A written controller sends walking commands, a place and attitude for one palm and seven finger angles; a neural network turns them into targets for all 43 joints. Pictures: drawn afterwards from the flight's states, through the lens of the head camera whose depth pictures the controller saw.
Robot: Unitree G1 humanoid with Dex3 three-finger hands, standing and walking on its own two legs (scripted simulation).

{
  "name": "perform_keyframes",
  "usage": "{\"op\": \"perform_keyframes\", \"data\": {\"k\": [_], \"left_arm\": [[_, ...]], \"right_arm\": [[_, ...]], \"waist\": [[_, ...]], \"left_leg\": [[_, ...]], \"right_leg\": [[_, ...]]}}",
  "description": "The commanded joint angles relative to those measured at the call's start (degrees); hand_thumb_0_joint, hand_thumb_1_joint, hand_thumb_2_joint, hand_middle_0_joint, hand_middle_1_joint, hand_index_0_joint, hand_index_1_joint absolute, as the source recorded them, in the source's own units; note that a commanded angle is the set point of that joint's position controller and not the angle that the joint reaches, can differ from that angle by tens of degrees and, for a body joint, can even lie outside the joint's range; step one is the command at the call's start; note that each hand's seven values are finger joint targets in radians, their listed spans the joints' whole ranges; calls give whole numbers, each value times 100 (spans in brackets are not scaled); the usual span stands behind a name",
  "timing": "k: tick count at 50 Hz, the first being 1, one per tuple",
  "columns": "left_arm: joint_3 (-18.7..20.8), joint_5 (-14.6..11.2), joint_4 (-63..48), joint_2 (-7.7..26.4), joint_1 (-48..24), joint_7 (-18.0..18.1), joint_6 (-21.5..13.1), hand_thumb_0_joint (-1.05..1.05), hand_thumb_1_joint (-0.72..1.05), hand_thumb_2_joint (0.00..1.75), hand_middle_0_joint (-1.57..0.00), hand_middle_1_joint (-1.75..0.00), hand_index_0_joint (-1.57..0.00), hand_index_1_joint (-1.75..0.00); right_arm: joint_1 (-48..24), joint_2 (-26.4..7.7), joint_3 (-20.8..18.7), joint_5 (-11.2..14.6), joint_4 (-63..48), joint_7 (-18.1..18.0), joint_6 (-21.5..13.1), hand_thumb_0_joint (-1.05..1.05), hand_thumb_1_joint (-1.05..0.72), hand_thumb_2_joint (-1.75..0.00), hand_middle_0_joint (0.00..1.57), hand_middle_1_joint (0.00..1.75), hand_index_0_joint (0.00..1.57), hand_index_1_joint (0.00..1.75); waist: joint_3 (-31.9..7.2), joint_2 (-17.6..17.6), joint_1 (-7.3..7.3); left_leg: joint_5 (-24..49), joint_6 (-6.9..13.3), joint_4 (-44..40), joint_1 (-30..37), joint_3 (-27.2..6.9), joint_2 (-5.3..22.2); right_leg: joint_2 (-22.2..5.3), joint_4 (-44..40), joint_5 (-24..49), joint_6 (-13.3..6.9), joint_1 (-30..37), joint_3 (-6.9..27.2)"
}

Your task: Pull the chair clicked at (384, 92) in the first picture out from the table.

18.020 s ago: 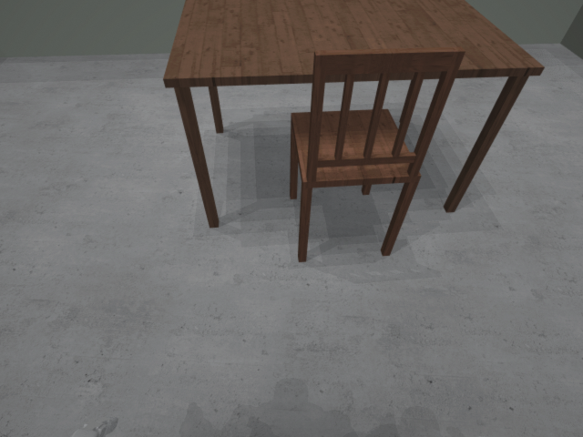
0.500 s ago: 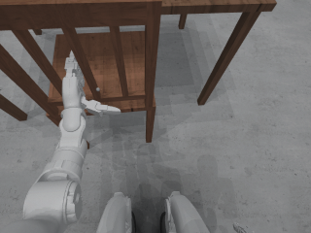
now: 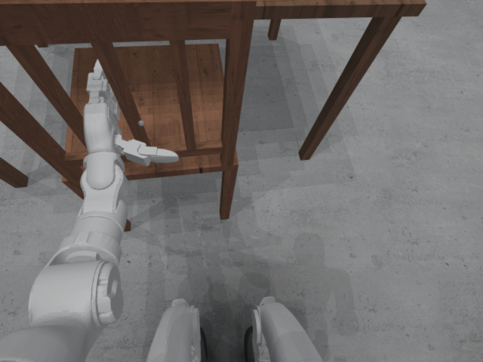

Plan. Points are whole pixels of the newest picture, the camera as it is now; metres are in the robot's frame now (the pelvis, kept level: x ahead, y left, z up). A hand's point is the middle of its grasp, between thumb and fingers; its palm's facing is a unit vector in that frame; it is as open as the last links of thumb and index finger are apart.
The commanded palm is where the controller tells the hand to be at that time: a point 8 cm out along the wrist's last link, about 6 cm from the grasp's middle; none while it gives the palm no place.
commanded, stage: push the fingers through the gap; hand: left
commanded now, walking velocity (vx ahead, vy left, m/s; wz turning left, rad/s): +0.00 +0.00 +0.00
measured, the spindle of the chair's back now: (128, 107) +0.52 +0.15 +0.03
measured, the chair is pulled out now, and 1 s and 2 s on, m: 0.00 0.00 0.04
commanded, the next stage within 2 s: hook a spindle and tug to test in 0.26 s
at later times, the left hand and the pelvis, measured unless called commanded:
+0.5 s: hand (143, 125) +0.49 +0.13 +0.03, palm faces +0.10 -0.99 -0.03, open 16.7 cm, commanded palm +0.45 +0.16 +0.02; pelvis +0.00 +0.00 +0.00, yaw +0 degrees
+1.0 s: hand (145, 125) +0.49 +0.13 +0.02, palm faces +0.12 -0.99 -0.02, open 10.1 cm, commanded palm +0.46 +0.16 +0.02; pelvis -0.01 -0.01 +0.00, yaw +0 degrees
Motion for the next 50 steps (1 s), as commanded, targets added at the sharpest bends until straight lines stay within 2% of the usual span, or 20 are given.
{"op": "perform_keyframes", "data": {"k": [1, 5, 7, 9, 11, 13, 15, 18, 20, 22, 26, 28, 29, 32, 33, 35, 38, 43, 46, 50], "left_arm": [[2, -2, -1233, 825, -2038, 20, -454, 0, -50, 30, -6, -8, -6, -8], [-151, 43, -1323, 693, -2166, 65, -492, 0, -50, 30, -6, -8, -6, -8], [-102, 23, -1456, 716, -2055, 97, -513, 0, -50, 30, -6, -8, -6, -8], [-243, 2, -1456, 550, -2204, 118, -527, 0, -50, 30, -6, -8, -6, -8], [-228, 50, -1378, 575, -2211, 156, -547, 0, -50, 30, -6, -8, -6, -8], [-199, 81, -1112, 574, -2264, 200, -523, 0, -50, 30, -6, -8, -6, -8], [55, 89, -1098, 880, -2265, 218, -565, 0, -50, 30, -6, -8, -6, -8], [-11, 103, -1151, 820, -2211, 173, -604, 0, -50, 30, -6, -8, -6, -8], [-83, 89, -1128, 725, -2241, 124, -618, 0, -50, 30, -10, -19, -10, -19], [-39, 50, -1209, 766, -2076, 92, -589, 0, -50, 30, -13, -30, -13, -30], [-243, -5, -1171, 488, -2031, 60, -477, 0, -50, 30, -20, -52, -20, -52], [-127, -4, -1111, 631, -2061, 92, -446, 0, -50, 30, -24, -63, -24, -63], [-210, -21, -1168, 547, -2234, 112, -465, 0, -50, 30, -25, -68, -25, -68], [63, 6, -1234, 880, -2310, 184, -557, 0, -50, 30, -31, -85, -31, -85], [-78, 35, -1243, 740, -2330, 177, -595, 0, -50, 30, -32, -90, -32, -90], [-128, 75, -1115, 692, -2431, 187, -637, 0, -39, 35, -36, -101, -36, -101], [-18, 134, -1015, 915, -2507, 189, -639, 0, -22, 42, -41, -118, -41, -118], [-94, 33, -1175, 796, -2407, 46, -580, 0, 6, 54, -50, -145, -50, -145], [-196, -42, -1066, 642, -2312, 12, -459, 0, 23, 61, -50, -145, -50, -145], [-161, -21, -1225, 690, -2315, 49, -470, 0, 45, 71, -50, -145, -50, -145]], "right_arm": [[915, -964, -334, -29, -291, -25, -1, 0, -90, -90, 20, 30, 20, 30], [905, -959, -339, -25, -281, -14, 43, 0, -90, -90, 20, 30, 20, 30], [883, -966, -362, -27, -304, -5, 57, 0, -90, -90, 20, 30, 20, 30], [902, -959, -359, -32, -286, -10, 62, 0, -90, -90, 20, 30, 20, 30], [857, -961, -366, -30, -261, -12, 70, 0, -90, -90, 20, 30, 20, 30], [862, -960, -352, -41, -206, -9, 81, 0, -90, -90, 20, 30, 20, 30], [869, -983, -348, -53, -230, -36, 73, 0, -90, -90, 20, 30, 20, 30], [807, -931, -321, -58, -281, -29, 77, 0, -90, -90, 20, 30, 20, 30], [816, -929, -324, -58, -267, -23, 75, 0, -90, -90, 20, 30, 20, 30], [817, -942, -343, -49, -302, -15, 94, 0, -90, -90, 20, 30, 20, 30], [795, -925, -350, -16, -320, -9, 114, 0, -90, -90, 20, 30, 20, 30], [814, -940, -348, -10, -314, -26, 104, 0, -90, -90, 20, 30, 20, 30], [814, -933, -336, -17, -304, -40, 90, 0, -90, -90, 20, 30, 20, 30], [811, -932, -335, -30, -276, -57, 56, 0, -90, -90, 20, 30, 20, 30], [776, -899, -324, -29, -293, -55, 40, 0, -90, -90, 20, 30, 20, 30], [796, -895, -314, -41, -245, -48, 10, 0, -90, -90, 20, 30, 20, 30], [799, -921, -301, -51, -235, -52, 2, 0, -90, -90, 20, 30, 20, 30], [804, -912, -315, -36, -269, -49, -3, 0, -90, -90, 20, 30, 20, 30], [830, -940, -328, -3, -260, -50, 17, 0, -90, -90, 20, 30, 20, 30], [872, -946, -343, -13, -244, -52, 12, 0, -90, -90, 20, 30, 20, 30]], "waist": [[-3042, 400, -116], [-2942, 610, -158], [-3073, 597, -101], [-3029, 507, -205], [-2929, 588, -179], [-2727, 364, -243], [-2814, 336, -163], [-3004, 481, -121], [-2962, 593, -138], [-3075, 443, -103], [-2957, 420, -154], [-2884, 163, -150], [-2819, 231, -225], [-2898, 189, -145], [-2875, 309, -167], [-2799, 333, -218], [-2802, 384, -214], [-3178, 547, -160], [-3019, 280, -233], [-3112, 434, -183]], "left_leg": [[2675, -174, -656, 2784, -548, -37], [2732, -218, -699, 3010, -627, 4], [2792, -231, -711, 3102, -622, 5], [2780, -235, -732, 3167, -678, 21], [2699, -251, -718, 3122, -694, 23], [2432, -206, -713, 2882, -657, -4], [2414, -188, -693, 2783, -617, -29], [2506, -192, -657, 2763, -565, -49], [2582, -217, -666, 2915, -625, -16], [2591, -197, -661, 2890, -589, -19], [2495, -188, -699, 2848, -591, -22], [2233, -152, -708, 2610, -564, -46], [2220, -138, -694, 2585, -550, -55], [2126, -120, -641, 2410, -480, -80], [2103, -123, -638, 2407, -464, -95], [2094, -129, -620, 2442, -505, -82], [1939, -110, -577, 2261, -460, -102], [2255, -128, -569, 2533, -457, -86], [2198, -114, -612, 2468, -493, -72], [2364, -130, -624, 2644, -500, -62]], "right_leg": [[57, -793, 2254, 24, 1095, 310], [60, -789, 2134, 12, 841, 263], [68, -808, 2161, 1, 923, 266], [73, -808, 2106, 11, 824, 243], [60, -793, 2004, 11, 716, 237], [71, -841, 1878, 25, 736, 237], [60, -806, 1922, 24, 862, 280], [47, -780, 2080, 15, 1008, 323], [44, -747, 2032, 4, 835, 284], [55, -779, 2115, 12, 995, 306], [53, -824, 2048, 24, 952, 289], [62, -868, 1922, 34, 1088, 322], [57, -860, 1941, 41, 1029, 334], [46, -869, 1964, 51, 1201, 410], [41, -876, 1953, 49, 1171, 432], [44, -842, 1889, 44, 1029, 400], [39, -857, 1797, 40, 1085, 447], [37, -835, 2089, 35, 1225, 443], [54, -873, 2066, 54, 1202, 402], [50, -847, 2149, 40, 1149, 383]]}}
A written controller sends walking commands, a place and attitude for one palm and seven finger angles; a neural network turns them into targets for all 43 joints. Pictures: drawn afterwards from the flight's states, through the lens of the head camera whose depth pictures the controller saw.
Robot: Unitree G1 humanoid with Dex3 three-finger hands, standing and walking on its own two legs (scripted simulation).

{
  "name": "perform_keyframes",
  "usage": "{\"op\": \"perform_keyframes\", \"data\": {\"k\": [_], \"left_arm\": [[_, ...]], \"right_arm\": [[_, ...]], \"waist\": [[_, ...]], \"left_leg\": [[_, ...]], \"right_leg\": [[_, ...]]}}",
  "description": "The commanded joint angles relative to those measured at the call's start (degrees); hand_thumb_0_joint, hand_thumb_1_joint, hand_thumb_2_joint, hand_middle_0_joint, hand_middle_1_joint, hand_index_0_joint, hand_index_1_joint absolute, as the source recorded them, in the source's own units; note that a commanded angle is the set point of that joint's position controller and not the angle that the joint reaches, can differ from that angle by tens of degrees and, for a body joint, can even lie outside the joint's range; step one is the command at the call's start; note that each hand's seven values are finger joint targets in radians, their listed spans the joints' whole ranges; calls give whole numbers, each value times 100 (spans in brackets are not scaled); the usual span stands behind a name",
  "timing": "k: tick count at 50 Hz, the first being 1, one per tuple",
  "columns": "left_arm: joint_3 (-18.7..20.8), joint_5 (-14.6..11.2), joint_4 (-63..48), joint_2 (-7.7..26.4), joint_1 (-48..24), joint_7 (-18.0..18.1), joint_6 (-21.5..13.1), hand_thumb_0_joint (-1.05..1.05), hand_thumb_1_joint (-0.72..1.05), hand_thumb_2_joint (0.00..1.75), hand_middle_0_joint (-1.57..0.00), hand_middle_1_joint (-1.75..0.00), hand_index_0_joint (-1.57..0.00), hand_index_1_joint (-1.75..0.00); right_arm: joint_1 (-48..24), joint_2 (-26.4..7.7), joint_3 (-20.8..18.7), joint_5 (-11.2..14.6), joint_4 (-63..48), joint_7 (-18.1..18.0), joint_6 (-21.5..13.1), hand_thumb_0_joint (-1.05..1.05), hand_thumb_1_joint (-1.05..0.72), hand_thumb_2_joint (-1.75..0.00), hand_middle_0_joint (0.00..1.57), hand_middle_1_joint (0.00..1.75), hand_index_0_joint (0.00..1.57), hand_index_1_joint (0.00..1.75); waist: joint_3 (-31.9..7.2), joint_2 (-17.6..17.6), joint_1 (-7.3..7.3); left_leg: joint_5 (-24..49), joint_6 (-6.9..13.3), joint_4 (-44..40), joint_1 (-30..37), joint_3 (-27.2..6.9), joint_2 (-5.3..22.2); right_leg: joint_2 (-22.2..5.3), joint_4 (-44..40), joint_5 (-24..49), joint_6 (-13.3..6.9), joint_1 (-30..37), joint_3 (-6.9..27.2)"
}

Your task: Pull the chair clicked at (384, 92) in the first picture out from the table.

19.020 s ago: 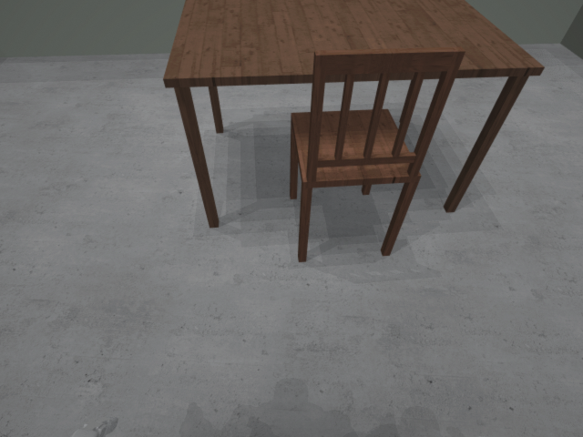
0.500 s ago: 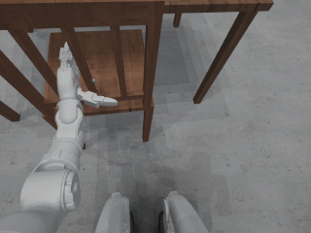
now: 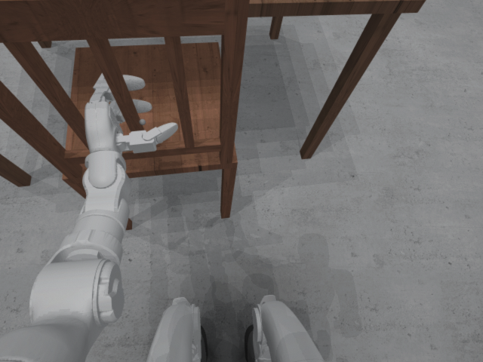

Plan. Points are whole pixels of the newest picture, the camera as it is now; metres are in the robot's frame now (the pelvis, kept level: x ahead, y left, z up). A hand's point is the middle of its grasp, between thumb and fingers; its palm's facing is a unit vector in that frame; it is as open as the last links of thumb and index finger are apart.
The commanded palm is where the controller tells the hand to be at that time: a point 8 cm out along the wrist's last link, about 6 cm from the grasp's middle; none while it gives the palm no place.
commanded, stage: hook a spindle and tug to test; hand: left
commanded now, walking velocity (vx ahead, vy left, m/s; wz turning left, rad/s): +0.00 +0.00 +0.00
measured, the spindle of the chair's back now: (126, 105) +0.53 +0.16 +0.03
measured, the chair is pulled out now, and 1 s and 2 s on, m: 0.00 0.04 0.19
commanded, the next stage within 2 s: step backward, pulling the chair out in 0.86 s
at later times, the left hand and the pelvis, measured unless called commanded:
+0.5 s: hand (144, 126) +0.49 +0.13 +0.03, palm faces +0.10 -0.99 -0.01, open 5.2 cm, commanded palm +0.44 +0.16 +0.03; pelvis +0.02 +0.00 +0.01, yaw +0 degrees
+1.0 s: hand (142, 143) +0.46 +0.13 +0.03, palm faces +0.09 -1.00 -0.02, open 5.2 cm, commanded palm +0.43 +0.17 +0.03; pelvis +0.02 +0.01 +0.02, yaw +0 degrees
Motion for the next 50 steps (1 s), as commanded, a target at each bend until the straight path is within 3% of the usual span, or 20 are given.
{"op": "perform_keyframes", "data": {"k": [1, 5, 6, 8, 9, 11, 19, 20, 23, 24, 28, 29, 34, 37, 38, 41, 47, 48, 49, 50], "left_arm": [[-202, 47, -1241, 541, -2158, -61, -412, 0, 51, 73, -50, -145, -50, -145], [-307, 57, -1283, 397, -2069, -28, -474, 0, 73, 83, -50, -145, -50, -145], [-208, 69, -1320, 549, -2118, -11, -495, 0, 79, 85, -50, -145, -50, -145], [-270, 82, -1545, 491, -2044, 7, -548, 0, 90, 90, -50, -145, -50, -145], [-464, 73, -1649, 268, -2035, -11, -567, 0, 90, 90, -50, -145, -50, -145], [-464, 55, -1588, 197, -1806, 5, -548, 0, 90, 90, -50, -145, -50, -145], [-348, -10, -1827, 304, -1138, -3, -455, 0, 90, 90, -50, -145, -50, -145], [-420, -25, -2003, 233, -1130, -19, -473, 0, 90, 90, -50, -145, -50, -145], [-420, -82, -2196, 185, -596, -52, -439, 0, 90, 90, -50, -145, -50, -145], [-484, -112, -2352, 108, -479, -66, -436, 0, 90, 90, -50, -145, -50, -145], [-416, -148, -2482, 170, -54, -69, -359, 0, 90, 90, -50, -145, -50, -145], [-572, -160, -2542, 31, -82, -79, -356, 0, 90, 90, -50, -145, -50, -145], [-496, -198, -2755, 108, 309, -87, -331, 0, 90, 90, -50, -145, -50, -145], [-684, -224, -2851, -106, 223, -106, -309, 0, 90, 90, -50, -145, -50, -145], [-621, -224, -2767, -74, 396, -103, -280, 0, 90, 90, -50, -145, -50, -145], [-734, -216, -3009, -133, 238, -80, -292, 0, 90, 90, -50, -145, -50, -145], [-849, -166, -2938, -269, 152, 11, -245, 0, 90, 90, -50, -145, -50, -145], [-1139, -137, -3111, -469, -429, 33, -266, 0, 90, 90, -50, -145, -50, -145], [-463, 255, -3708, 1305, -1107, 336, 554, 0, 90, 90, -50, -145, -50, -145], [-636, 198, -4344, 1236, -1448, 400, 865, 0, 90, 90, -50, -145, -50, -145]], "right_arm": [[910, -921, -327, -22, -288, -47, -75, 0, -90, -90, 20, 30, 20, 30], [911, -913, -347, -26, -270, -20, -76, 0, -90, -90, 20, 30, 20, 30], [931, -934, -346, -42, -253, -24, -69, 0, -90, -90, 20, 30, 20, 30], [919, -907, -353, -48, -276, -1, -68, 0, -90, -90, 20, 30, 20, 30], [920, -877, -355, -41, -311, 14, -75, 0, -90, -90, 20, 30, 20, 30], [882, -879, -373, -43, -289, 24, -61, 0, -90, -90, 20, 30, 20, 30], [873, -864, -371, -13, -391, 33, -33, 0, -90, -90, 20, 30, 20, 30], [802, -843, -380, -3, -407, 30, -43, 0, -90, -90, 20, 30, 20, 30], [779, -817, -390, 12, -475, 45, -50, 0, -90, -90, 20, 30, 20, 30], [773, -812, -386, 19, -509, 51, -64, 0, -90, -90, 20, 30, 20, 30], [730, -808, -392, 39, -559, 49, -76, 0, -90, -90, 20, 30, 20, 30], [696, -796, -390, 49, -578, 43, -92, 0, -90, -90, 20, 30, 20, 30], [654, -787, -392, 63, -603, 27, -150, 0, -90, -90, 20, 30, 20, 30], [577, -772, -391, 72, -583, 22, -174, 0, -90, -90, 20, 30, 20, 30], [569, -781, -402, 80, -585, 16, -180, 0, -90, -90, 20, 30, 20, 30], [508, -784, -404, 81, -595, 2, -199, 0, -90, -90, 20, 30, 20, 30], [476, -798, -421, 76, -551, -24, -212, 0, -90, -90, 20, 30, 20, 30], [437, -781, -408, 76, -542, -31, -225, 0, -90, -90, 20, 30, 20, 30], [704, -791, -362, 436, -1056, -212, 146, 0, -90, -90, 20, 30, 20, 30], [725, -740, -398, 542, -1155, -426, 220, 0, -90, -90, 20, 30, 20, 30]], "waist": [[-3061, 402, -223], [-3000, 342, -244], [-3011, 412, -204], [-3147, 558, -151], [-3206, 610, -190], [-3143, 533, -164], [-3037, 142, -47], [-3087, 326, -26], [-3102, 209, 81], [-3189, 371, 117], [-3016, 105, 179], [-2979, 157, 133], [-2933, 113, 230], [-2838, 133, 164], [-2783, 60, 211], [-2906, 282, 187], [-2852, 135, 147], [-2860, 276, 3], [-3948, 534, 370], [-4035, 770, 291]], "left_leg": [[2310, -78, -644, 2664, -447, -78], [2414, -96, -665, 2767, -469, -57], [2444, -100, -666, 2763, -475, -59], [2605, -123, -694, 2941, -476, -60], [2719, -133, -717, 3123, -501, -45], [2769, -130, -700, 3123, -479, -44], [2843, -88, -791, 2815, -379, -80], [2927, -101, -776, 2921, -362, -77], [3123, -104, -818, 2940, -311, -81], [3308, -121, -832, 3112, -332, -67], [3272, -118, -869, 2942, -303, -71], [3270, -110, -862, 2975, -283, -73], [3328, -117, -850, 2858, -239, -97], [3260, -132, -840, 2960, -284, -72], [3230, -136, -851, 2939, -288, -71], [3377, -168, -840, 3136, -330, -52], [3305, -199, -835, 3269, -442, -17], [3141, -192, -840, 3316, -468, -21], [2865, -79, -1931, 4803, -334, 14], [3069, -36, -2209, 5151, -250, -35]], "right_leg": [[49, -926, 2137, 98, 1194, 410], [53, -932, 2201, 93, 1134, 374], [53, -915, 2213, 84, 1158, 384], [56, -908, 2308, 67, 1206, 372], [65, -891, 2328, 59, 1129, 347], [69, -932, 2387, 66, 1147, 342], [61, -947, 2827, 87, 1703, 397], [47, -943, 2892, 87, 1655, 408], [38, -968, 3202, 87, 1919, 416], [33, -927, 3242, 71, 1858, 396], [33, -960, 3335, 84, 2046, 403], [24, -960, 3364, 88, 1992, 415], [-12, -919, 3620, 85, 2189, 449], [-14, -923, 3338, 99, 1938, 397], [-5, -929, 3268, 91, 1935, 381], [-25, -891, 3215, 84, 1783, 364], [-1, -889, 2855, 87, 1501, 292], [-8, -912, 2728, 93, 1396, 288], [-354, -1962, 3072, 26, 3567, 715], [-362, -2290, 3832, 82, 4047, 786]]}}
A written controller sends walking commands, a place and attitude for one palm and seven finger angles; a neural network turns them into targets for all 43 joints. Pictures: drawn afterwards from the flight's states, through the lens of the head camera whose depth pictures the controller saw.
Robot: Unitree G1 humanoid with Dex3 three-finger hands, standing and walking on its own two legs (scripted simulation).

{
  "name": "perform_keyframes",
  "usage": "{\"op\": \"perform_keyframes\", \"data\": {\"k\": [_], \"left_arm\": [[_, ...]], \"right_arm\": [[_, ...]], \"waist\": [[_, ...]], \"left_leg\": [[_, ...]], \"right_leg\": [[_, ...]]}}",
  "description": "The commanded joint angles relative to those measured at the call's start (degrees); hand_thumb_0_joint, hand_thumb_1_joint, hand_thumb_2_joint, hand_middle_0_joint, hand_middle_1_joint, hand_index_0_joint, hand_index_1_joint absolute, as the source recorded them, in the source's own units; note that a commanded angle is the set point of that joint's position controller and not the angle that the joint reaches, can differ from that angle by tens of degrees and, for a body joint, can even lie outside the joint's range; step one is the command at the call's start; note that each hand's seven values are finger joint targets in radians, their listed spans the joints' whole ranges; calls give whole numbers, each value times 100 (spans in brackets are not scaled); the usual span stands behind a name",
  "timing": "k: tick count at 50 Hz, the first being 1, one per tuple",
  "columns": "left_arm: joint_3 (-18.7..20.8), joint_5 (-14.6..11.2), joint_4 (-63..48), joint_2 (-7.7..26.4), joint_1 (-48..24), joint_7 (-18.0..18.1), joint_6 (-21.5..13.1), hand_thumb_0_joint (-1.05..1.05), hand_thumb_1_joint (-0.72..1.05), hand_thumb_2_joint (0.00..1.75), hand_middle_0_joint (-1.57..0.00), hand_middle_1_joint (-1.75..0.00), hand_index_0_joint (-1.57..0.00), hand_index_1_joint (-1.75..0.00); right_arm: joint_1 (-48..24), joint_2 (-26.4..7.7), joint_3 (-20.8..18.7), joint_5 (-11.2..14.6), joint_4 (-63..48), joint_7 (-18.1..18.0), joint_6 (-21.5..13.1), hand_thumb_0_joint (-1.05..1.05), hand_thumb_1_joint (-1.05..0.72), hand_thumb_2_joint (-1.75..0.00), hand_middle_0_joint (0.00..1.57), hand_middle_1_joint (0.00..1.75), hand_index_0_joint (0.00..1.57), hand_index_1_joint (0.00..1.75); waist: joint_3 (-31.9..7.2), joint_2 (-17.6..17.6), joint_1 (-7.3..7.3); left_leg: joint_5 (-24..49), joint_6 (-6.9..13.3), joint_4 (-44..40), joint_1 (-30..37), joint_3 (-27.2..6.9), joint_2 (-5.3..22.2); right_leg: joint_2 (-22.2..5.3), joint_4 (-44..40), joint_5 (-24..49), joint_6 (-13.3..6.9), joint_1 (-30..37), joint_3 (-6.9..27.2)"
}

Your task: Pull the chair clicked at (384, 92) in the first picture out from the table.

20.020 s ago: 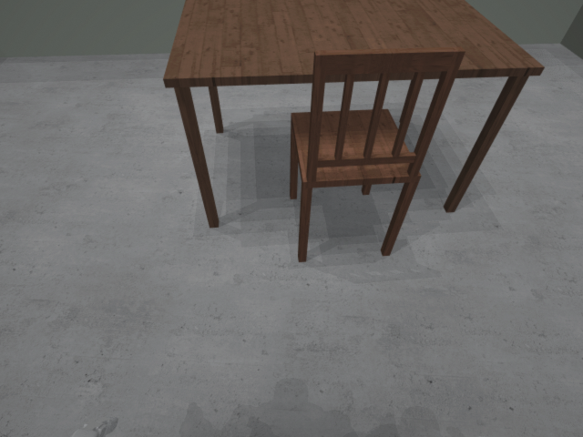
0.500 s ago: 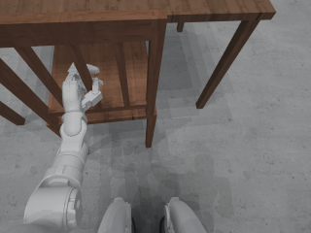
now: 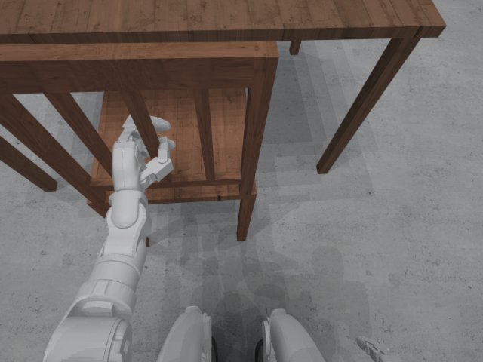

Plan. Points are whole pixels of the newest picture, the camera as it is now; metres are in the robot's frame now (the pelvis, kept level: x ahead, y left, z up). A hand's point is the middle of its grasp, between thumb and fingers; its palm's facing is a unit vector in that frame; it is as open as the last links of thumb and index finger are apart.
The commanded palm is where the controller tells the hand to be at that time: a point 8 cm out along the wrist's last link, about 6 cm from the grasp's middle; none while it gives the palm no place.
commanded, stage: step backward, pulling the chair out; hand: left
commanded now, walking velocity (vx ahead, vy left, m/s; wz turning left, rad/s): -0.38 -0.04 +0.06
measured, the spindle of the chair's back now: (152, 143) +0.47 +0.14 +0.02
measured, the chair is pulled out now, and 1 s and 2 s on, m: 0.04 0.19 0.28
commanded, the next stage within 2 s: none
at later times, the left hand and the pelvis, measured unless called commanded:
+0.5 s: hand (169, 178) +0.39 +0.11 +0.03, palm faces -0.03 -0.99 -0.13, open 5.1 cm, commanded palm +0.38 +0.16 +0.03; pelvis +0.00 +0.01 +0.09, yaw -1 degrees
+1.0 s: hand (171, 242) +0.29 +0.10 +0.03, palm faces -0.03 -0.99 -0.15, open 5.2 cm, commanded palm +0.31 +0.15 +0.04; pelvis -0.07 -0.01 +0.09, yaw +1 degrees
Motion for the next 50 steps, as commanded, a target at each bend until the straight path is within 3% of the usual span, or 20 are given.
{"op": "perform_keyframes", "data": {"k": [1, 2, 3, 4, 5, 7, 10, 16, 20, 23, 24, 27, 28, 30, 34, 38, 43, 48, 49, 50], "left_arm": [[-23, 356, -2386, 1638, -2769, 247, 705, 0, 90, 90, -50, -145, -50, -145], [-43, 372, -2027, 1504, -2253, 267, 946, 0, 90, 90, -50, -145, -50, -145], [-316, 372, -1193, 1150, -1608, 210, 1245, 0, 90, 90, -50, -145, -50, -145], [-494, 337, -712, 906, -1366, 216, 1446, 0, 90, 90, -50, -145, -50, -145], [-618, 348, -528, 792, -1427, 234, 1541, 0, 90, 90, -50, -145, -50, -145], [-557, 344, -64, 906, -1683, 265, 1595, 0, 90, 90, -50, -145, -50, -145], [-477, 328, 402, 1056, -2137, 217, 1464, 0, 90, 90, -50, -145, -50, -145], [-682, 312, 917, 807, -2266, 11, 1305, 0, 90, 90, -50, -145, -50, -145], [-632, 304, 879, 822, -2184, -54, 1218, 0, 90, 90, -50, -145, -50, -145], [-620, 299, 728, 822, -2014, -85, 1163, 0, 90, 90, -50, -145, -50, -145], [-494, 289, 726, 988, -1982, -75, 1173, 0, 90, 90, -50, -145, -50, -145], [-551, 268, 639, 976, -1974, -84, 1160, 0, 90, 90, -50, -145, -50, -145], [-519, 257, 611, 1066, -2002, -73, 1156, 0, 90, 90, -50, -145, -50, -145], [-519, 255, 695, 1171, -1999, -42, 1200, 0, 90, 90, -50, -145, -50, -145], [-550, 247, 719, 1322, -2095, 41, 1239, 0, 90, 90, -50, -145, -50, -145], [-682, 184, 723, 1225, -2208, 86, 1207, 0, 90, 90, -50, -145, -50, -145], [-784, 143, 795, 1095, -2257, 110, 1132, 0, 90, 90, -50, -145, -50, -145], [-853, 116, 829, 1006, -2278, 110, 1075, 0, 90, 90, -50, -145, -50, -145], [-763, 125, 806, 1142, -2281, 129, 1064, 0, 90, 90, -50, -145, -50, -145], [-825, 120, 782, 1051, -2290, 121, 1062, 0, 90, 90, -50, -145, -50, -145]], "right_arm": [[1101, -782, -272, 393, -910, -528, 226, 0, -90, -90, 20, 30, 20, 30], [938, -787, -232, 394, -875, -593, 256, 0, -90, -90, 20, 30, 20, 30], [646, -773, -181, 406, -762, -620, 315, 0, -90, -90, 20, 30, 20, 30], [678, -797, -149, 434, -691, -677, 347, 0, -90, -90, 20, 30, 20, 30], [767, -801, -113, 426, -608, -716, 368, 0, -90, -90, 20, 30, 20, 30], [881, -891, -108, 404, -445, -797, 384, 0, -90, -90, 20, 30, 20, 30], [901, -923, -123, 374, -199, -887, 279, 0, -90, -90, 20, 30, 20, 30], [876, -874, -215, 326, 145, -886, -17, 0, -90, -90, 20, 30, 20, 30], [827, -871, -237, 280, 257, -876, -220, 0, -90, -90, 20, 30, 20, 30], [791, -883, -243, 292, 255, -879, -307, 0, -90, -90, 20, 30, 20, 30], [775, -930, -271, 318, 261, -905, -329, 0, -90, -90, 20, 30, 20, 30], [733, -918, -276, 404, 265, -938, -400, 0, -90, -90, 20, 30, 20, 30], [696, -933, -273, 429, 272, -960, -429, 0, -90, -90, 20, 30, 20, 30], [656, -977, -265, 471, 314, -979, -480, 0, -90, -90, 20, 30, 20, 30], [525, -1042, -236, 509, 389, -1004, -546, 0, -90, -90, 20, 30, 20, 30], [369, -1001, -184, 537, 424, -1012, -674, 0, -90, -90, 20, 30, 20, 30], [225, -998, -167, 556, 447, -1059, -880, 0, -90, -90, 20, 30, 20, 30], [119, -1005, -145, 522, 461, -1112, -1067, 0, -90, -90, 20, 30, 20, 30], [111, -1061, -171, 511, 474, -1131, -1092, 0, -90, -90, 20, 30, 20, 30], [100, -1019, -147, 498, 489, -1127, -1121, 0, -90, -90, 20, 30, 20, 30]], "waist": [[-3866, 689, -95], [-3633, 720, -66], [-2759, 542, -41], [-2380, 170, -32], [-2271, -45, -74], [-2251, -347, -79], [-2086, 169, -35], [-1745, 1110, 40], [-1747, 963, 70], [-1891, 562, 82], [-1972, 361, 102], [-2078, -161, 69], [-2110, -263, 78], [-2031, -130, 96], [-1846, 225, 130], [-1568, 124, 149], [-1359, -47, 189], [-1070, 125, 264], [-1057, 274, 278], [-1062, 376, 291]], "left_leg": [[3360, -89, -1962, 4436, -372, 46], [3583, -98, -2053, 4350, -428, 93], [2767, -135, -2427, 3771, -559, 194], [2832, -58, -2535, 3664, -597, 251], [3156, -25, -2610, 3715, -597, 318], [4022, -13, -2767, 4028, -571, 425], [4994, -59, -3023, 4524, -575, 538], [6541, -23, -3460, 5986, -1095, 947], [6887, -35, -3562, 6356, -1181, 1067], [6586, -48, -3512, 6152, -1074, 1021], [6405, -52, -3486, 6000, -1002, 1001], [5277, -153, -3482, 5387, -712, 834], [4807, -187, -3499, 5162, -624, 759], [4112, -251, -3522, 4863, -515, 626], [3456, -226, -3710, 4727, -492, 509], [2974, -173, -3836, 4711, -550, 463], [2508, -106, -4022, 4847, -690, 507], [1923, 27, -4397, 4730, -1026, 762], [1833, 67, -4471, 4706, -1108, 819], [1780, 80, -4536, 4691, -1201, 890]], "right_leg": [[-342, -2016, 4355, 14, 3450, 614], [-376, -2012, 4498, 24, 3344, 601], [-427, -2248, 3396, 50, 3116, 536], [-392, -2325, 3469, 78, 3185, 519], [-418, -2410, 3890, 164, 3383, 546], [-493, -2618, 4838, 291, 3720, 592], [-574, -2833, 5175, 279, 3800, 620], [-319, -3084, 2670, 167, 2979, 544], [-290, -3255, 2490, 138, 3040, 573], [-356, -3505, 3282, 113, 3539, 646], [-389, -3561, 3680, 112, 3791, 681], [-624, -3714, 5089, 89, 4457, 808], [-749, -3739, 5424, 82, 4691, 885], [-958, -3757, 5699, 54, 4925, 999], [-1025, -3882, 5020, 244, 4818, 1047], [-964, -4077, 3808, 342, 4504, 1017], [-838, -4275, 2370, 292, 4208, 967], [-597, -3924, 1365, 186, 3957, 838], [-558, -3811, 1278, 169, 3943, 834], [-521, -3636, 1232, 144, 3947, 791]]}}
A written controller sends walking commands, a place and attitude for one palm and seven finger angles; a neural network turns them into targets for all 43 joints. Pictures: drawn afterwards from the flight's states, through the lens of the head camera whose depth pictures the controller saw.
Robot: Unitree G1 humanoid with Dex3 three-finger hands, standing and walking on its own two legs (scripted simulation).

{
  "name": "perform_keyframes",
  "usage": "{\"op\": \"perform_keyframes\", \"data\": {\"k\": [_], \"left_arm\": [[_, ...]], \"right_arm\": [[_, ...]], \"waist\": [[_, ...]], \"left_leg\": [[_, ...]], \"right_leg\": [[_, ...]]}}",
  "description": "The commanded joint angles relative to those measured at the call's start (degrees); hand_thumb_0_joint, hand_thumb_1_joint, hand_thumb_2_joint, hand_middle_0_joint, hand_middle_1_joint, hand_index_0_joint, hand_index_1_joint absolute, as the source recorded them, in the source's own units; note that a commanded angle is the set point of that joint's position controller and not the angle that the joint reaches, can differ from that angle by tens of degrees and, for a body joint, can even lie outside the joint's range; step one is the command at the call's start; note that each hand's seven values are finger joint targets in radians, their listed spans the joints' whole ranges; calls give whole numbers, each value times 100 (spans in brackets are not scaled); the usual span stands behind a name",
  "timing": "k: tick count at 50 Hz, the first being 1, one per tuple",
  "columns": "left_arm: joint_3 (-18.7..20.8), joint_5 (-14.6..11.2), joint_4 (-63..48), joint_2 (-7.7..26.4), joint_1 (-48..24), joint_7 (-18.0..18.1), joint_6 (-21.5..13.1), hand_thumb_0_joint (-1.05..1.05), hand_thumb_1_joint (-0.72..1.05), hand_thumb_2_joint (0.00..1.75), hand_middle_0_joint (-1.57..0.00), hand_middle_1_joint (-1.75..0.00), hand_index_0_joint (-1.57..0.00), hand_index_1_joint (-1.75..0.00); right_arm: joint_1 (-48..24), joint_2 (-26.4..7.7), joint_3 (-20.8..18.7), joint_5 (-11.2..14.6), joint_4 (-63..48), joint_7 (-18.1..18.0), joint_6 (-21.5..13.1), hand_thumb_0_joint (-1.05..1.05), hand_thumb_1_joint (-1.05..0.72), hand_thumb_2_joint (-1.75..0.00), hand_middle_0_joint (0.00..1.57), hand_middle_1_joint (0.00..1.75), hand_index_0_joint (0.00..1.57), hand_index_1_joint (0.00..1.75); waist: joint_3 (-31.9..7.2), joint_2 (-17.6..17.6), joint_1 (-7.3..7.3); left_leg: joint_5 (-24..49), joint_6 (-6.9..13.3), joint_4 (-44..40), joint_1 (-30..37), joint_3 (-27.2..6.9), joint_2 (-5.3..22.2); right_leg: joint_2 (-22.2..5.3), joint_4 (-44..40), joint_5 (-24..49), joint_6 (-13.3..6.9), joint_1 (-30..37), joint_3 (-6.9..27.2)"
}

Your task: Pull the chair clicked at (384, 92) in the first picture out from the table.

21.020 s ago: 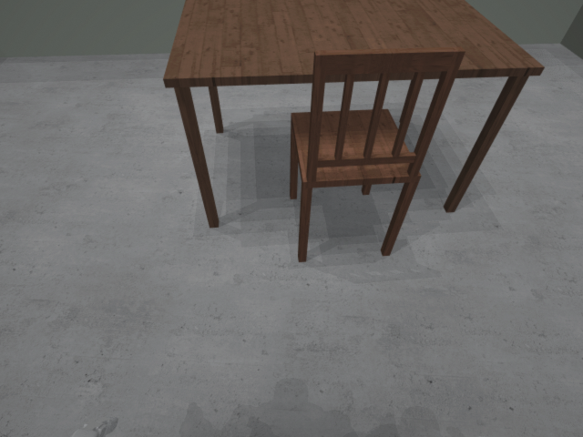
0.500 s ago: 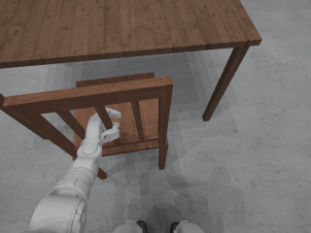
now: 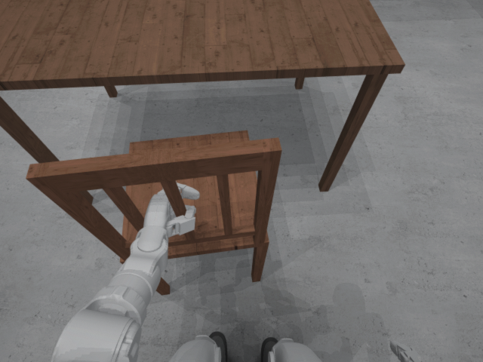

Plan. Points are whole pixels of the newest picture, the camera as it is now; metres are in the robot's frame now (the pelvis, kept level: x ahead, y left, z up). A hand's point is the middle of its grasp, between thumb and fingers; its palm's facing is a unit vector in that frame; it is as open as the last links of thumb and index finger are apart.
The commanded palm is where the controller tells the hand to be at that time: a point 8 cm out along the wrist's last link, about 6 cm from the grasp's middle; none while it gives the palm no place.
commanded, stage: step backward, pulling the chair out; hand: left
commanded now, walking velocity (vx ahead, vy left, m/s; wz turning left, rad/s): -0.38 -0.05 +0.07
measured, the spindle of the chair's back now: (180, 211) +0.39 +0.13 -0.08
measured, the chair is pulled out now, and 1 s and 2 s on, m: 0.19 0.28 0.43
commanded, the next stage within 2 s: none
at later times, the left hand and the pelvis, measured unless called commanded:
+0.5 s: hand (181, 233) +0.34 +0.12 -0.06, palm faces -0.07 -0.98 -0.17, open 5.3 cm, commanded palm +0.35 +0.17 -0.06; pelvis -0.03 +0.02 +0.00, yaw +4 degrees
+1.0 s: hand (173, 263) +0.28 +0.13 -0.06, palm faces +0.03 -0.98 -0.19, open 5.3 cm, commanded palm +0.28 +0.18 -0.05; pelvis -0.10 +0.00 -0.01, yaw +4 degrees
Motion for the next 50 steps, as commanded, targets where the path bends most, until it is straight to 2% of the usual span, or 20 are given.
{"op": "perform_keyframes", "data": {"k": [1, 5, 8, 10, 12, 14, 17, 21, 22, 24, 25, 27, 31, 36, 39, 41, 44, 45, 47, 50], "left_arm": [[66, 155, -1232, 1160, -2163, 109, -438, 0, 90, 90, -50, -145, -50, -145], [99, 173, -1255, 1203, -2095, 116, -425, 0, 90, 90, -50, -145, -50, -145], [150, 195, -1227, 1263, -2015, 134, -440, 0, 90, 90, -50, -145, -50, -145], [216, 205, -1207, 1424, -1926, 168, -437, 0, 90, 90, -50, -145, -50, -145], [189, 233, -1065, 1407, -1814, 218, -437, 0, 90, 90, -50, -145, -50, -145], [325, 276, -972, 1488, -1609, 237, -386, 0, 90, 90, -50, -145, -50, -145], [273, 283, -1162, 1355, -1727, 176, -368, 0, 90, 90, -50, -145, -50, -145], [181, 240, -1339, 1222, -1740, 150, -215, 0, 90, 90, -50, -145, -50, -145], [71, 239, -1432, 1102, -1847, 121, -184, 0, 90, 90, -50, -145, -50, -145], [-86, 231, -1597, 883, -2122, 58, -173, 0, 90, 90, -50, -145, -50, -145], [-155, 237, -1460, 704, -2125, -2, -157, 0, 90, 90, -50, -145, -50, -145], [-254, 286, -1771, 580, -2614, -64, -249, 0, 90, 90, -50, -145, -50, -145], [-5, 393, -1584, 687, -2241, -88, -277, 0, 90, 90, -50, -145, -50, -145], [97, 428, -1742, 724, -2142, -109, -313, 0, 90, 90, -50, -145, -50, -145], [255, 410, -1722, 965, -2166, -51, -313, 0, 90, 90, -50, -145, -50, -145], [219, 406, -1677, 971, -2211, -32, -326, 0, 90, 90, -50, -145, -50, -145], [417, 374, -1311, 1403, -1993, 48, -338, 0, 90, 90, -50, -145, -50, -145], [445, 411, -1162, 1373, -1887, 79, -314, 0, 90, 90, -50, -145, -50, -145], [442, 445, -1138, 1236, -2004, 105, -255, 0, 90, 90, -50, -145, -50, -145], [467, 369, -1127, 1255, -2028, 135, -160, 0, 90, 90, -50, -145, -50, -145]], "right_arm": [[230, -681, -159, -68, -407, -78, -312, 0, -90, -90, 20, 30, 20, 30], [216, -661, -149, -122, -375, -89, -397, 0, -90, -90, 20, 30, 20, 30], [206, -614, -148, -144, -361, -87, -455, 0, -90, -90, 20, 30, 20, 30], [252, -605, -173, -139, -378, -76, -478, 0, -90, -90, 20, 30, 20, 30], [358, -594, -189, -107, -289, -24, -500, 0, -90, -90, 20, 30, 20, 30], [233, -625, -211, -148, -271, -4, -478, 0, -90, -90, 20, 30, 20, 30], [211, -587, -139, -134, -188, 32, -487, 0, -90, -90, 20, 30, 20, 30], [341, -639, -103, -165, -78, -57, -387, 0, -90, -90, 20, 30, 20, 30], [392, -689, -135, -169, -85, -95, -354, 0, -90, -90, 20, 30, 20, 30], [423, -754, -254, -173, -222, -130, -256, 0, -90, -90, 20, 30, 20, 30], [563, -676, -294, -134, -157, -68, -235, 0, -90, -90, 20, 30, 20, 30], [431, -561, -275, -219, -311, -108, -155, 0, -90, -90, 20, 30, 20, 30], [362, -531, -368, -265, -461, -49, -14, 0, -90, -90, 20, 30, 20, 30], [139, -446, -318, -364, -667, 40, 50, 0, -90, -90, 20, 30, 20, 30], [74, -483, -306, -347, -639, 29, -2, 0, -90, -90, 20, 30, 20, 30], [180, -436, -303, -295, -576, 28, -71, 0, -90, -90, 20, 30, 20, 30], [502, -447, -358, -202, -322, 9, -204, 0, -90, -90, 20, 30, 20, 30], [451, -426, -348, -209, -266, 20, -240, 0, -90, -90, 20, 30, 20, 30], [325, -413, -245, -235, -215, 44, -264, 0, -90, -90, 20, 30, 20, 30], [341, -496, -142, -214, -127, 27, -237, 0, -90, -90, 20, 30, 20, 30]], "waist": [[-2340, 449, 114], [-2199, 433, 145], [-2105, 38, 169], [-1980, -419, 141], [-2004, -955, 129], [-2047, -862, 253], [-2263, -719, 229], [-2543, -450, 126], [-2687, -399, 91], [-2872, -159, 95], [-3014, -379, 85], [-3181, 64, -64], [-3152, 203, -38], [-2418, 808, 48], [-1969, 821, 152], [-1986, 377, 157], [-2243, -1437, 159], [-2385, -1512, 259], [-2528, -1482, 274], [-2738, -1090, 182]], "left_leg": [[-657, 170, -784, 1192, -1430, 1044], [-730, 199, -697, 994, -1478, 1105], [-825, 107, -373, 745, -1240, 908], [-1296, -71, 112, 719, -918, 543], [-1478, -327, 1142, 960, -471, 47], [-1747, -383, 1859, 571, -660, -56], [-1952, -373, 1774, 204, -976, 84], [-760, -410, -226, 769, -796, 242], [538, -345, -707, 1106, -855, 469], [2686, -257, -270, 1854, -896, 842], [2563, -303, -214, 2034, -622, 862], [3293, -383, 28, 2102, -699, 808], [3325, -372, 48, 2022, -915, 992], [2122, -69, -437, 1059, -1178, 1383], [815, 4, -472, 189, -1118, 1380], [-337, -131, -109, -141, -824, 1028], [-2392, -439, 1691, 659, -304, -115], [-2549, -433, 2471, 662, -425, -179], [-2523, -409, 2854, 487, -714, 17], [-2348, -426, 1592, 926, -458, 29]], "right_leg": [[-476, 41, -1076, 86, 612, 629], [-496, 120, -1038, 29, 694, 711], [-715, -263, -1125, -18, 850, 982], [-1100, -930, -1505, -128, 692, 1489], [-1848, -1785, -1798, -323, 512, 2135], [-2122, -1759, -670, -504, 978, 2200], [-2270, -1048, 1638, -676, 1955, 1728], [-1791, -240, 3376, -268, 2524, 963], [-1550, 15, 3348, -84, 2409, 746], [-989, 161, 3306, 178, 1959, 411], [-952, 14, 3074, 209, 1959, 444], [-987, 230, 3771, 133, 2029, 338], [-768, 261, 2949, 72, 1800, 285], [-501, 730, 750, 116, 1662, 295], [-540, 719, 478, 79, 1951, 356], [-823, 458, 569, 1, 2031, 634], [-1913, -1633, -849, -411, 1083, 1892], [-2134, -1911, -1095, -517, 1215, 2015], [-2236, -1701, -549, -541, 1608, 1852], [-1951, -1296, 654, -343, 1886, 1027]]}}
